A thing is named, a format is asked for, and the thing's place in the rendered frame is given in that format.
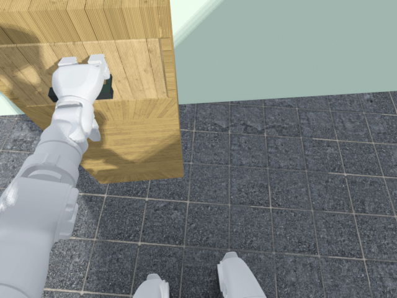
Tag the handle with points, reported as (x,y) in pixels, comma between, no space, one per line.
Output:
(106,93)

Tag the robot right thigh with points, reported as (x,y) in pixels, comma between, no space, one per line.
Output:
(237,280)

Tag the robot thigh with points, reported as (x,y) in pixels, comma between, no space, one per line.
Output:
(153,288)
(237,280)

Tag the left robot forearm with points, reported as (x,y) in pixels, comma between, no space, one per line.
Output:
(62,145)

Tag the left robot upper arm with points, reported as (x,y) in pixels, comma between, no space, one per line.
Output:
(36,214)

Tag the cabinet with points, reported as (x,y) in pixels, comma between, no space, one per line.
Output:
(140,139)

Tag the drawer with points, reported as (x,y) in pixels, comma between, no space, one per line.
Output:
(136,66)

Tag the robot left thigh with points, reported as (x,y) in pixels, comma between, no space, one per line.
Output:
(153,288)

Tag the robot left hand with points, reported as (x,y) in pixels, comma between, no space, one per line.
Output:
(84,81)

